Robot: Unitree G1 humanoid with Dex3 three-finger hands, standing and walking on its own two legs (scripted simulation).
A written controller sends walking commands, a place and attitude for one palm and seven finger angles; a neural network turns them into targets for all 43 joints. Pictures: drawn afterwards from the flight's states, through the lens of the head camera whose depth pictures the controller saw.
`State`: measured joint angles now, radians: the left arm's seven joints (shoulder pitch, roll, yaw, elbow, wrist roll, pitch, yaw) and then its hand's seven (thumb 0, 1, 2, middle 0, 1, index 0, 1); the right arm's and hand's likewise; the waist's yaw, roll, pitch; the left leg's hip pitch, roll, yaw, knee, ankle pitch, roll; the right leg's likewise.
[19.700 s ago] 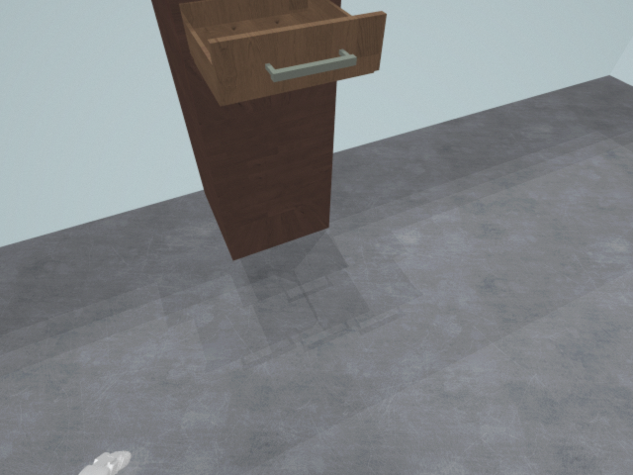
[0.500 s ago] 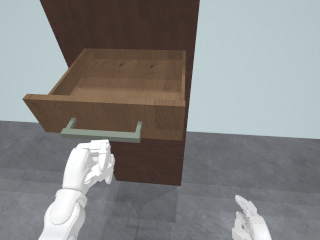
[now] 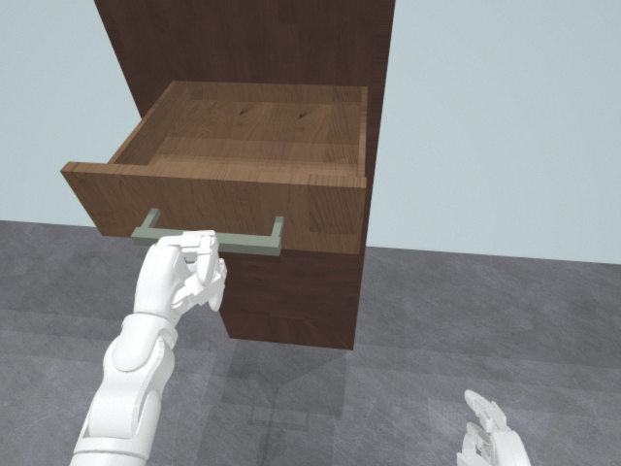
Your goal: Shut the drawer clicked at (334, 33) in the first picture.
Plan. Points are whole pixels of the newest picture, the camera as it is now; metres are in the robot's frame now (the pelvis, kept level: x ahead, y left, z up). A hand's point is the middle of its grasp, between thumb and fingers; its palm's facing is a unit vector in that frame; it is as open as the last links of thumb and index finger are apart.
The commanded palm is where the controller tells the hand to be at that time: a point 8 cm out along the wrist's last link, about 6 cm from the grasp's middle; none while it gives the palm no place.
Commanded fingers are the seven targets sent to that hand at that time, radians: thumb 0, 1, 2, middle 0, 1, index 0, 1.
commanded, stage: push the drawer shut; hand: left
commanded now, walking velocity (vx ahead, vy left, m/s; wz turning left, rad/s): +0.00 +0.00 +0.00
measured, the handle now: (210, 230) +0.37 +0.16 +0.12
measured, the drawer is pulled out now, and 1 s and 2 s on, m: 0.24 0.12 0.00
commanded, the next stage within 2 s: none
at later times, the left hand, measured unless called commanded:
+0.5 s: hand (240, 230) +0.37 +0.12 +0.12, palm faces -0.02 -1.00 -0.04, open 3.2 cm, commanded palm +0.36 +0.17 +0.12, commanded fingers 0.00 0.90 0.90 -1.40 -1.60 -1.40 -1.60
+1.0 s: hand (250, 203) +0.42 +0.12 +0.12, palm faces -0.02 -1.00 -0.03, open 3.2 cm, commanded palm +0.41 +0.17 +0.12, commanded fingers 0.00 0.90 0.90 -1.40 -1.60 -1.40 -1.60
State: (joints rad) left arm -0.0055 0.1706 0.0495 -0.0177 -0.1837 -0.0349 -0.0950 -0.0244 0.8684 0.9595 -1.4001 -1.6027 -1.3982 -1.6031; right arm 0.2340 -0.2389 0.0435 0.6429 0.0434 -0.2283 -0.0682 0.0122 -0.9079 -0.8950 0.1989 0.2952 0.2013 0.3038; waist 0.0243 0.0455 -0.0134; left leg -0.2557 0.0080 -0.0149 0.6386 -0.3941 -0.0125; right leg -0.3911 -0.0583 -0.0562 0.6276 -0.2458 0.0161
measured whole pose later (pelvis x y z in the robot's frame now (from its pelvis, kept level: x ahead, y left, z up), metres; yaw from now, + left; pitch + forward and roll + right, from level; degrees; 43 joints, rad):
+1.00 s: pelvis -0.01 -0.01 +0.00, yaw -1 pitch +5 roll +1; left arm -0.64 0.23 0.17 0.77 -0.16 -0.20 -0.10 -0.01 0.94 1.01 -1.40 -1.60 -1.40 -1.60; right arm 0.29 -0.26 0.02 0.70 0.04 -0.14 -0.06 0.01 -0.91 -0.89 0.20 0.30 0.20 0.30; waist -0.03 0.03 -0.01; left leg -0.36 0.02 -0.01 0.64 -0.37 -0.02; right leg -0.50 -0.05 -0.05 0.63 -0.22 0.00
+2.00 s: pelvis +0.00 +0.01 -0.01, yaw -1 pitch +16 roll -1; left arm -1.12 0.43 0.33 1.29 -0.05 -0.30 -0.12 -0.05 0.88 1.05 -1.40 -1.60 -1.40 -1.60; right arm 0.45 -0.28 0.03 0.72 -0.03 -0.05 -0.02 0.00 -0.91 -0.89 0.20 0.30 0.20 0.30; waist -0.17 0.03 -0.05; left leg -0.61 0.02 0.00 0.74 -0.41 -0.01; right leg -0.72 -0.04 -0.04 0.66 -0.22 0.02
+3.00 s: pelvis +0.00 +0.01 -0.01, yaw -3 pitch +16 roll -1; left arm -1.06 0.42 0.35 1.23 -0.07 -0.30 -0.12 0.00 0.92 0.97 -1.40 -1.60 -1.40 -1.60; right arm 0.46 -0.29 0.03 0.66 -0.02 -0.03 -0.01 0.00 -0.91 -0.89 0.20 0.30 0.20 0.30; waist -0.18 0.04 -0.06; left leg -0.61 0.03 0.02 0.75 -0.41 -0.01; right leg -0.74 -0.03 -0.02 0.67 -0.20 0.02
